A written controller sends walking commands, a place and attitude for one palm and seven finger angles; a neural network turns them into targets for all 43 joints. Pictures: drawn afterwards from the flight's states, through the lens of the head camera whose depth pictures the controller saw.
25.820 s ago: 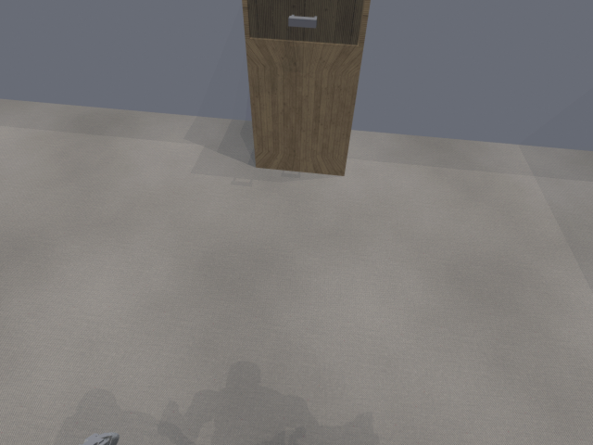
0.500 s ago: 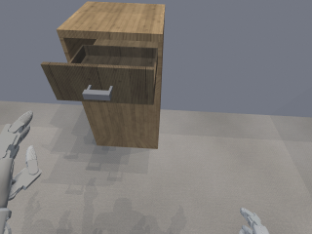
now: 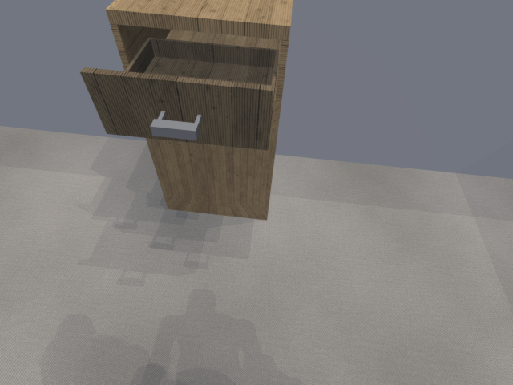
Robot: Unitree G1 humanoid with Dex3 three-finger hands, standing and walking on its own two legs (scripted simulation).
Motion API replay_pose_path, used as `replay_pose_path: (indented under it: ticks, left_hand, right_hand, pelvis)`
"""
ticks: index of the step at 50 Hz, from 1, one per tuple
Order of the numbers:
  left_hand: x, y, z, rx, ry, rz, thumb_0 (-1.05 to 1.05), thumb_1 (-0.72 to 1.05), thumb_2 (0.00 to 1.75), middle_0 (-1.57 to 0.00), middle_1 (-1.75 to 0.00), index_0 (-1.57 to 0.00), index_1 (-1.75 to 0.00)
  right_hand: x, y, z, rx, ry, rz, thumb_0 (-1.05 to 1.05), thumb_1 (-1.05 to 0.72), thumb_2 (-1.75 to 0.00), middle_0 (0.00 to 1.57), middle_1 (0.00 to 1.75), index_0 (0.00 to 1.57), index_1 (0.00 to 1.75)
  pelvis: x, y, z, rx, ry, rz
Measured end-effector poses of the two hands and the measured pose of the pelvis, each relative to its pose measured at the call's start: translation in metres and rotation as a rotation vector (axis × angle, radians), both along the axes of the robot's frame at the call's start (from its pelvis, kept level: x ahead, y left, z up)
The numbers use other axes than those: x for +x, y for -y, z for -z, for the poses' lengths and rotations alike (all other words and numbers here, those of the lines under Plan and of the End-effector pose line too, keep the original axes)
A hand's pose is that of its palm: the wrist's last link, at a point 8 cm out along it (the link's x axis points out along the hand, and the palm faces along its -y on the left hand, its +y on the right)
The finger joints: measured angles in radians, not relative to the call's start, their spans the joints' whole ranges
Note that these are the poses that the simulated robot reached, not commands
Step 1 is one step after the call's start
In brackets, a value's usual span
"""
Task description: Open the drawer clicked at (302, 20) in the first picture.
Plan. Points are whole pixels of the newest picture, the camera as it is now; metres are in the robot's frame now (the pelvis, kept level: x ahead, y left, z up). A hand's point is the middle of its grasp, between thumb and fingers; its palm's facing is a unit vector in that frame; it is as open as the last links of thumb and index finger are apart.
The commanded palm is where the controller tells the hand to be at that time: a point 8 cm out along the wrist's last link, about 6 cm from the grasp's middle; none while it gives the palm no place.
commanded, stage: let the arm hang, fingers relaxed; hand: left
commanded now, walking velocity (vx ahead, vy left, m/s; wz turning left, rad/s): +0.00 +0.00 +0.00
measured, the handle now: (178, 123) +0.65 +0.23 -0.01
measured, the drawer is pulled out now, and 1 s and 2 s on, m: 0.23 0.23 0.23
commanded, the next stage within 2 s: look to check the result in 0.56 s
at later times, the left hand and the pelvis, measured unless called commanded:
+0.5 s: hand out of the picture +0.10 +0.24 -0.15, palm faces -0.05 -0.94 -0.34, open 7.4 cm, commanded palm none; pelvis +0.01 +0.00 +0.00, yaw -1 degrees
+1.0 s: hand out of the picture +0.12 +0.22 -0.15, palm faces -0.07 -0.94 -0.35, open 7.4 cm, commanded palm none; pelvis +0.04 -0.02 +0.01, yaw -1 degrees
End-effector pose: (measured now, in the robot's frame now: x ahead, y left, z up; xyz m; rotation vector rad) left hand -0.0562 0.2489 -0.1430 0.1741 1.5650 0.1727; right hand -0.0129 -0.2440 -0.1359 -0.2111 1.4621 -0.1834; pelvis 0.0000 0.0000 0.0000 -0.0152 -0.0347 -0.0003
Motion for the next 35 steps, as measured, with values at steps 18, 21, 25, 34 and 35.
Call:
replay_pose_path:
  ticks: [18, 21, 25, 34, 35]
  left_hand:
    - [0.114, -0.035, -0.022, 0.108, 0.279, 0.114, 0.01, 0.9, 0.9, -0.2, -0.3, -0.2, -0.3]
    - [0.134, -0.034, -0.026, 0.11, 0.319, 0.133, 0.0, 0.9, 0.9, -0.2, -0.3, -0.2, -0.3]
    - [0.154, -0.031, -0.03, 0.111, 0.351, 0.151, 0.0, 0.9, 0.9, -0.2, -0.3, -0.2, -0.3]
    - [0.173, -0.026, -0.032, 0.115, 0.351, 0.168, 0.0, 0.9, 0.9, -0.2, -0.3, -0.2, -0.3]
    - [0.173, -0.025, -0.032, 0.116, 0.347, 0.168, 0.0, 0.9, 0.9, -0.2, -0.3, -0.2, -0.3]
  right_hand:
    - [0.049, 0.017, 0.003, -0.003, 0.158, 0.005, 0.0, -0.9, -0.9, 0.2, 0.3, 0.2, 0.3]
    - [0.059, 0.027, -0.001, -0.02, 0.175, -0.002, 0.0, -0.9, -0.9, 0.2, 0.3, 0.2, 0.29]
    - [0.069, 0.039, -0.005, -0.041, 0.188, -0.01, 0.0, -0.9, -0.9, 0.2, 0.3, 0.2, 0.29]
    - [0.086, 0.057, -0.011, -0.068, 0.191, -0.023, 0.0, -0.9, -0.9, 0.2, 0.3, 0.2, 0.29]
    - [0.087, 0.058, -0.012, -0.069, 0.19, -0.023, 0.0, -0.9, -0.9, 0.2, 0.3, 0.2, 0.29]
  pelvis:
    - [0.001, -0.002, -0.002, 0.015, 0.004, 0.016]
    - [0.004, 0.0, -0.002, 0.016, 0.002, 0.016]
    - [0.009, 0.003, -0.003, 0.016, 0.0, 0.016]
    - [0.019, 0.01, -0.005, 0.016, -0.006, 0.018]
    - [0.02, 0.011, -0.005, 0.016, -0.007, 0.019]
